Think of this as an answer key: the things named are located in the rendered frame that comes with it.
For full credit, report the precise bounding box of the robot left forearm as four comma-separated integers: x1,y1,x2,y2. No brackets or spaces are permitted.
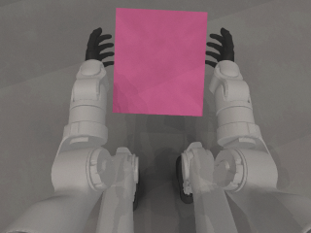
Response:
51,59,110,177

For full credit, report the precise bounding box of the right robot upper arm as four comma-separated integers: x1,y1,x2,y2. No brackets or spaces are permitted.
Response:
213,147,311,233

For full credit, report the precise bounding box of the left robot upper arm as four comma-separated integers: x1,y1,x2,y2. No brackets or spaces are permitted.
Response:
1,146,116,233

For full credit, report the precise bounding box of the carton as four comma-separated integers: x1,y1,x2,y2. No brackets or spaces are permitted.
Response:
112,8,208,117

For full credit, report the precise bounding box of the robot right forearm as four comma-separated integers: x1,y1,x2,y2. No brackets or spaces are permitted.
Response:
208,60,272,157

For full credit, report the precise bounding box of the robot left hand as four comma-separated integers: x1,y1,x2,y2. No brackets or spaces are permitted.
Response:
85,27,115,67

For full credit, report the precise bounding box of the left robot thigh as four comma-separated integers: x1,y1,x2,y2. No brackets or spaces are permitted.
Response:
95,152,139,233

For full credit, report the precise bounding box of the left robot foot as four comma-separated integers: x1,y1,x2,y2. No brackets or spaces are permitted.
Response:
132,168,140,212

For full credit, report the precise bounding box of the robot right hand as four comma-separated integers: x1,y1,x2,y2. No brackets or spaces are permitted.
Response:
205,28,234,68

